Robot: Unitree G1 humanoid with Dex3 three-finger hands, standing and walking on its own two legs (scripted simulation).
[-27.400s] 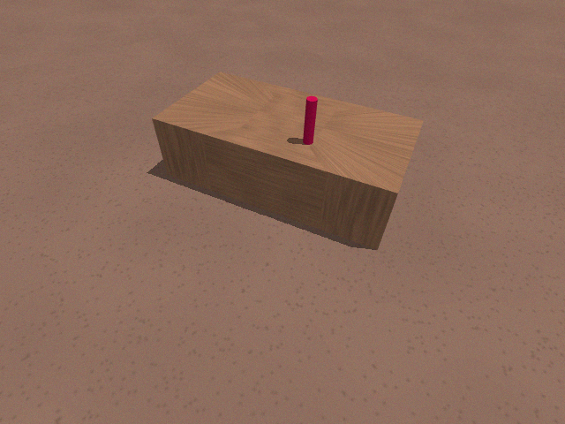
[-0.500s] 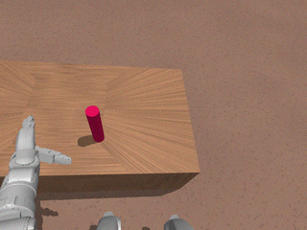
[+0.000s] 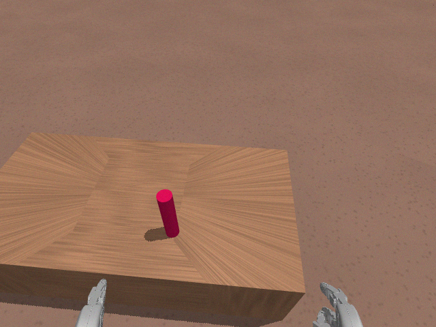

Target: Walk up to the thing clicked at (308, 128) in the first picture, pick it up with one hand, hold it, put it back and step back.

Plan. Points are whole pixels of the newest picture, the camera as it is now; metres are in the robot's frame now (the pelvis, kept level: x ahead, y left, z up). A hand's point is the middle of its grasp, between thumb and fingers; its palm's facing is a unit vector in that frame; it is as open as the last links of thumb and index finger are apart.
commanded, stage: home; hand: left
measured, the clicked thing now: (168, 215) +0.52 +0.17 -0.27
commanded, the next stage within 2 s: stand in 1.86 s
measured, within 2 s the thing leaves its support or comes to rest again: neither
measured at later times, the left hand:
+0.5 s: hand out of the picture +0.14 +0.19 -0.10, palm faces -0.01 -0.94 -0.33, open 17.5 cm
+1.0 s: hand out of the picture +0.04 +0.27 -0.12, palm faces -0.02 -0.92 -0.38, open 17.3 cm
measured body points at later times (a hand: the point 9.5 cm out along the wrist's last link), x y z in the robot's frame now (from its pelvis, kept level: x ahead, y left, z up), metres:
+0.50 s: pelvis -0.01 -0.01 +0.00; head +0.00 -0.01 +0.45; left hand +0.14 +0.24 -0.07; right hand +0.13 -0.26 -0.10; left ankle +0.02 +0.14 -0.70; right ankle -0.02 -0.14 -0.70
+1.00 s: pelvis -0.01 +0.02 +0.04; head -0.02 +0.01 +0.49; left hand +0.04 +0.32 -0.09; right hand +0.06 -0.27 -0.10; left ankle +0.02 +0.14 -0.70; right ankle -0.02 -0.14 -0.70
